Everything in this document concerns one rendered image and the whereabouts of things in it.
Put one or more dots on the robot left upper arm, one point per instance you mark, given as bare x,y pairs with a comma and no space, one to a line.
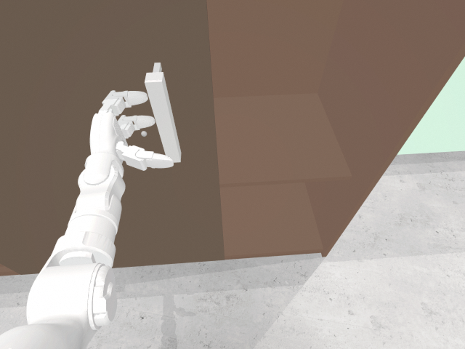
69,303

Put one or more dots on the left robot hand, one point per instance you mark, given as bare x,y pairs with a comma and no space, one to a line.
106,131

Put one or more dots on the handle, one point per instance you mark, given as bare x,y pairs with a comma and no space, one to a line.
159,99

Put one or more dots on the robot left forearm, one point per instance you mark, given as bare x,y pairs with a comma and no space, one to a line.
93,225

